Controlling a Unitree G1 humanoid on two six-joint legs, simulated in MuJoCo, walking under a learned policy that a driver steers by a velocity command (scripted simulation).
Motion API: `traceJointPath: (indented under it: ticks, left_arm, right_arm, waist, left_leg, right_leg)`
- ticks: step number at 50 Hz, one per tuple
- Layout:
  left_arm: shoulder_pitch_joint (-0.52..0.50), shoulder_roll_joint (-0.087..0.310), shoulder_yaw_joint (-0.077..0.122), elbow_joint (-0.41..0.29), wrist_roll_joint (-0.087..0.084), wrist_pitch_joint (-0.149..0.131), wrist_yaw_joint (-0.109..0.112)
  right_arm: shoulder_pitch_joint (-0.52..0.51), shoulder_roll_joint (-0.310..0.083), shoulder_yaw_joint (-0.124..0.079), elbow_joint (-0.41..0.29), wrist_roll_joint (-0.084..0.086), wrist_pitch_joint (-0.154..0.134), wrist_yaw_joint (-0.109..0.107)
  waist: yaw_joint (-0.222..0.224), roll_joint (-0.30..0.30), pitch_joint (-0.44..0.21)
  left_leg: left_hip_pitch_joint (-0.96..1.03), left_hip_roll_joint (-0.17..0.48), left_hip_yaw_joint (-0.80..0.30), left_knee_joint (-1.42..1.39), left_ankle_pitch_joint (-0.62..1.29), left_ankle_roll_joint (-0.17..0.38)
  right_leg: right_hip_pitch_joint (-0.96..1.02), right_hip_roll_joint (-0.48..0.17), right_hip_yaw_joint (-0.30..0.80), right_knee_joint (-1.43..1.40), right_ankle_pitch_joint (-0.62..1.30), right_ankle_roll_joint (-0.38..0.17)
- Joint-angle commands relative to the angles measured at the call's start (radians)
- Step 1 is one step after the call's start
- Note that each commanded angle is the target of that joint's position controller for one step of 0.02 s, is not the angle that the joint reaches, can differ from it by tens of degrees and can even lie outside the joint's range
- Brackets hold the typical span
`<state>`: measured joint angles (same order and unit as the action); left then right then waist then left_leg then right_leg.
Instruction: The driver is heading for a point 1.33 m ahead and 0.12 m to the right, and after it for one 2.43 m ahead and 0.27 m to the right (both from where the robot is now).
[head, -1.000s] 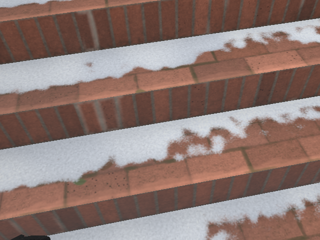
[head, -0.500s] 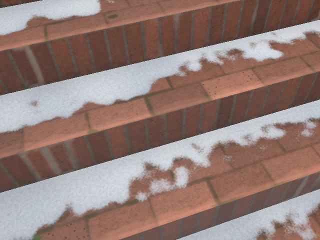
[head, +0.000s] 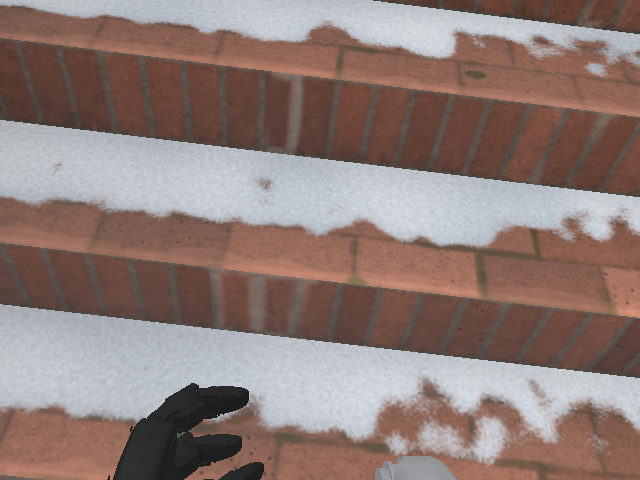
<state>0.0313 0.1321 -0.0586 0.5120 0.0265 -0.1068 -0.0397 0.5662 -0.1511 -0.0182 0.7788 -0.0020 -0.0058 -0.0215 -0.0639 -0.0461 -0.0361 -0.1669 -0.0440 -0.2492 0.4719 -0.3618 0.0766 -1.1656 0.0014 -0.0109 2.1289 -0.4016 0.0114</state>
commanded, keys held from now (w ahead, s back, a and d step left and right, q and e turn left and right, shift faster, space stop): w+q+shift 0.24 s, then w+shift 0.08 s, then w+e+shift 0.68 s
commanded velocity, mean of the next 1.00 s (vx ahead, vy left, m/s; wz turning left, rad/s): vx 0.74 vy -0.21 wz -0.01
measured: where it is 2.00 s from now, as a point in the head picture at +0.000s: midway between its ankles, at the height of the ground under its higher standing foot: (266, 45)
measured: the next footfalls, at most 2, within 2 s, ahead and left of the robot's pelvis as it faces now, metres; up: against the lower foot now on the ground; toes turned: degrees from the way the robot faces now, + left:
right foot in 0.12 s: +0.19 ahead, -0.14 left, +0.17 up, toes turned +6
left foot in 0.50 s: +0.32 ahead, +0.27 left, +0.30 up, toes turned +29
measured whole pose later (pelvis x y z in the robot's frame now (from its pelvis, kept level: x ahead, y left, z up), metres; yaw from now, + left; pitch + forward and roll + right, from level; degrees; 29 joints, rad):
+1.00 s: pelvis +0.43 +0.13 +0.19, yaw +1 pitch +5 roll -1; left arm 0.73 0.13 0.05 1.04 -0.07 -0.04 0.01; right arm -0.29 0.03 0.15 0.37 -0.04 -0.08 -0.06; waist 0.26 -0.11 0.06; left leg -0.66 -0.02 0.12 1.45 -0.90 0.12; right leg -0.16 0.14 0.23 0.97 -0.31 -0.02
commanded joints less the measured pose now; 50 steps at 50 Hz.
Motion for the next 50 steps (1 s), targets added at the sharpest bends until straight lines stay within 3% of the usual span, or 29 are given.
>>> traceJointPath:
  ticks: [1, 5, 6, 7, 8, 10, 12, 21, 22, 26, 28, 30, 31, 32, 33, 35, 36, 37, 39, 40, 41, 43, 44, 45, 46, 47, 48, 49, 50]
  left_arm:
    - [-0.316, 0.006, -0.057, -0.262, 0.044, -0.011, 0.017]
    - [0.352, 0.298, 0.133, -0.098, -0.025, 0.021, 0.1]
    - [0.585, 0.39, 0.166, -0.015, -0.034, 0.026, 0.107]
    - [0.658, 0.435, 0.156, 0.099, 0.003, 0.032, 0.102]
    - [0.404, 0.296, 0.117, 0.015, -0.001, 0.045, 0.117]
    - [0.205, 0.056, 0.056, 0.119, 0.002, 0.05, 0.091]
    - [0.163, -0.041, 0.036, 0.21, 0.037, 0.058, 0.086]
    - [0.447, 0.16, 0.075, 0.317, 0.011, 0.006, 0.071]
    - [0.348, 0.25, 0.094, 0.249, -0.041, 0.036, 0.073]
    - [0.526, 0.236, 0.092, 0.248, -0.033, 0.099, 0.038]
    - [0.583, 0.282, 0.094, 0.268, -0.026, 0.1, 0.018]
    - [0.267, 0.293, 0.108, 0.076, -0.016, 0.056, -0.001]
    - [0.378, 0.194, 0.094, 0.035, -0.045, 0.077, -0.019]
    - [0.363, 0.186, 0.094, 0.002, -0.042, 0.079, -0.026]
    - [0.566, 0.211, 0.12, -0.001, -0.061, 0.11, -0.014]
    - [0.923, 0.272, 0.163, 0.101, -0.059, 0.169, 0.012]
    - [1.038, 0.285, 0.176, 0.151, 0.017, 0.173, 0.015]
    - [1.246, 0.274, 0.182, 0.285, 0.019, 0.129, 0.005]
    - [1.296, -0.026, 0.08, 0.454, 0.048, 0.01, -0.008]
    - [1.145, -0.058, 0.049, 0.463, 0.066, -0.025, -0.045]
    - [1.256, 0.079, 0.091, 0.501, 0.029, -0.025, -0.042]
    - [1.164, 0.188, 0.146, 0.546, -0.054, 0.041, 0.008]
    - [0.846, 0.29, 0.168, 0.418, -0.105, 0.049, 0.081]
    - [0.478, 0.334, 0.169, 0.295, -0.087, 0.052, 0.119]
    - [0.155, 0.423, 0.184, 0.208, -0.076, 0.048, 0.132]
    - [0.183, 0.562, 0.221, 0.196, -0.079, 0.037, 0.116]
    - [0.226, 0.454, 0.202, 0.175, -0.145, -0.023, 0.085]
    - [0.284, 0.408, 0.161, 0.22, -0.13, -0.051, 0.029]
    - [0.193, 0.327, 0.171, 0.181, -0.087, -0.058, 0.012]
  right_arm:
    - [-0.195, -0.21, -0.045, -0.088, 0.033, 0.005, -0.026]
    - [-0.328, -0.436, -0.112, -0.058, 0.037, -0.052, -0.011]
    - [-0.427, -0.376, -0.106, -0.099, 0.025, -0.077, -0.008]
    - [-0.495, -0.068, -0.033, -0.212, 0.013, -0.095, 0.011]
    - [-0.433, -0.03, -0.017, -0.242, 0.009, -0.121, 0.075]
    - [-0.504, 0.015, 0.03, -0.339, 0.01, -0.091, 0.103]
    - [-0.364, -0.012, 0.035, -0.3, 0.031, -0.046, 0.111]
    - [-0.603, 0.0, 0.079, -0.342, 0.032, -0.006, 0.05]
    - [-0.555, -0.067, 0.061, -0.329, 0.011, -0.018, 0.034]
    - [-0.8, -0.059, 0.056, -0.349, 0.012, -0.036, 0.012]
    - [-0.493, -0.157, 0.001, -0.309, 0.051, -0.058, 0.02]
    - [-0.11, -0.283, -0.079, -0.094, 0.023, -0.015, -0.002]
    - [-0.185, -0.279, -0.075, -0.085, -0.037, -0.017, 0.004]
    - [-0.24, -0.219, -0.06, -0.092, -0.06, -0.02, -0.012]
    - [-0.513, -0.219, -0.048, -0.124, -0.088, -0.04, 0.007]
    - [-1.013, -0.11, -0.024, -0.214, -0.046, -0.06, -0.015]
    - [-1.209, -0.177, -0.052, -0.266, 0.012, -0.082, -0.026]
    - [-1.405, -0.212, -0.059, -0.344, 0.054, -0.119, -0.039]
    - [-1.17, 0.008, 0.02, -0.392, 0.028, -0.143, -0.019]
    - [-1.135, 0.072, 0.045, -0.484, -0.028, -0.152, -0.002]
    - [-1.251, 0.093, 0.077, -0.553, -0.102, -0.194, 0.003]
    - [-1.312, 0.103, 0.104, -0.675, -0.125, -0.216, 0.011]
    - [-1.082, 0.015, 0.077, -0.675, -0.037, -0.17, 0.015]
    - [-0.864, -0.139, 0.032, -0.609, 0.031, -0.116, 0.017]
    - [-0.69, -0.168, 0.015, -0.557, -0.027, -0.087, -0.005]
    - [-0.481, -0.169, -0.015, -0.461, -0.056, -0.06, -0.054]
    - [-0.32, -0.264, -0.062, -0.385, -0.026, -0.046, -0.067]
    - [-0.226, -0.199, -0.039, -0.337, 0.009, -0.027, -0.085]
    - [-0.22, -0.174, -0.012, -0.304, -0.046, -0.057, -0.083]
  waist:
    - [0.086, 0.178, 0.099]
    - [0.446, 0.337, -0.295]
    - [0.509, 0.141, -0.328]
    - [0.365, -0.596, -0.269]
    - [0.228, -0.462, -0.194]
    - [0.079, -0.176, 0.115]
    - [-0.033, -0.032, 0.16]
    - [0.088, 0.064, 0.15]
    - [0.045, 0.028, 0.168]
    - [0.201, -0.099, 0.141]
    - [0.0, -0.015, -0.191]
    - [-0.107, -0.014, -0.421]
    - [0.069, 0.126, -0.486]
    - [0.096, 0.095, -0.424]
    - [0.312, 0.159, -0.379]
    - [0.623, 0.157, -0.062]
    - [0.758, 0.112, 0.149]
    - [0.901, -0.153, 0.358]
    - [0.647, -0.376, 0.473]
    - [0.377, -0.24, 0.41]
    - [0.386, -0.274, 0.311]
    - [0.401, -0.324, -0.016]
    - [0.187, -0.369, -0.137]
    - [-0.019, -0.099, -0.107]
    - [-0.211, 0.193, -0.127]
    - [-0.261, 0.371, -0.326]
    - [-0.303, 0.77, -0.533]
    - [-0.254, 0.835, -0.619]
    - [-0.203, 0.538, -0.366]
  left_leg:
    - [-0.483, 0.135, -0.197, -0.519, -0.072, 0.182]
    - [-0.194, 0.173, -0.075, -0.037, 1.592, 0.067]
    - [-0.286, 0.13, -0.093, 0.37, 1.503, 0.059]
    - [-0.65, -0.121, -0.026, 0.894, 0.22, 0.05]
    - [-0.81, -0.106, -0.152, 1.363, 0.227, 0.047]
    - [-0.979, -0.004, 0.045, 1.682, 0.224, 0.052]
    - [-0.9, 0.063, 0.058, 1.643, 0.228, 0.054]
    - [-1.218, 0.116, 0.154, 1.585, 0.239, -0.077]
    - [-1.152, 0.159, 0.195, 1.413, 0.077, -0.093]
    - [-0.427, 0.157, 0.437, 0.656, 0.166, -0.122]
    - [0.163, 0.111, 0.316, 0.448, 0.136, -0.027]
    - [0.695, 0.186, 0.135, 0.254, 0.509, -0.049]
    - [0.747, 0.368, -0.043, 0.253, 0.498, -0.001]
    - [0.54, 0.414, 0.034, 0.206, 0.848, 0.002]
    - [0.414, 0.449, 0.056, 0.172, 0.81, 0.046]
    - [-0.363, 0.351, 0.309, 0.201, 0.635, -0.084]
    - [-0.629, 0.179, 0.435, 0.466, 0.7, -0.135]
    - [-0.673, -0.002, 0.566, 1.023, 0.562, -0.163]
    - [-0.853, -0.113, 0.552, 1.75, -0.241, -0.061]
    - [-1.167, -0.141, 0.526, 1.811, -0.511, -0.015]
    - [-1.554, -0.161, 0.572, 1.894, -0.637, -0.063]
    - [-1.504, -0.046, 0.343, 1.567, -0.692, -0.149]
    - [-1.322, 0.072, 0.001, 1.322, -0.623, -0.137]
    - [-1.108, 0.137, -0.021, 0.963, -0.511, -0.11]
    - [-0.591, 0.146, -0.011, 0.652, -0.45, -0.046]
    - [0.115, 0.005, 0.167, 0.454, -0.542, -0.006]
    - [0.662, 0.216, -0.112, 0.41, -0.039, 0.118]
    - [0.751, 0.389, -0.43, 0.272, 0.016, 0.193]
    - [0.468, 0.453, -0.515, 0.14, 0.21, 0.172]
  right_leg:
    - [0.282, -0.049, -0.133, -0.569, -0.036, -0.014]
    - [1.051, 0.057, -0.041, -0.878, -0.33, -0.036]
    - [1.24, -0.017, 0.254, -1.174, -0.452, -0.088]
    - [1.284, -0.271, 0.859, -1.73, -0.712, -0.162]
    - [1.085, -0.42, 1.341, -1.99, -0.875, -0.215]
    - [0.769, -0.411, 0.87, -1.847, -0.655, -0.208]
    - [0.612, -0.331, 0.416, -1.681, -0.33, -0.105]
    - [0.96, -0.356, 0.122, -1.956, -0.113, -0.219]
    - [0.992, -0.297, 0.015, -1.95, -0.092, -0.216]
    - [0.842, -0.253, 0.008, -2.098, 0.04, -0.269]
    - [0.871, -0.202, -0.023, -1.564, 0.943, -0.174]
    - [0.544, -0.126, -0.007, -1.109, 0.308, -0.055]
    - [0.427, -0.117, 0.074, -0.716, -0.169, -0.037]
    - [0.492, -0.102, 0.101, -0.55, -0.224, -0.022]
    - [0.482, -0.106, 0.076, -0.465, -0.271, -0.004]
    - [0.987, -0.126, -0.024, -0.62, -0.414, 0.007]
    - [1.13, -0.074, 0.049, -0.984, -0.25, -0.125]
    - [1.164, 0.043, -0.08, -1.747, 0.193, -0.207]
    - [1.238, 0.002, -0.133, -2.294, 0.726, -0.275]
    - [1.471, -0.106, 0.093, -1.953, 1.419, -0.243]
    - [1.809, -0.108, 0.249, -1.528, 2.292, -0.186]
    - [1.986, -0.077, 0.511, -1.524, 1.823, -0.178]
    - [1.828, -0.309, 0.968, -1.722, 1.208, -0.266]
    - [1.607, -0.462, 0.925, -1.832, 1.194, -0.257]
    - [1.132, -0.476, 0.79, -1.819, 1.468, -0.188]
    - [0.766, -0.401, 0.662, -1.74, 1.724, -0.192]
    - [0.499, -0.208, 0.515, -1.153, 1.62, -0.065]
    - [0.427, 0.05, 0.356, -0.693, 0.164, -0.015]
    - [0.271, 0.119, 0.25, -0.277, 0.074, 0.004]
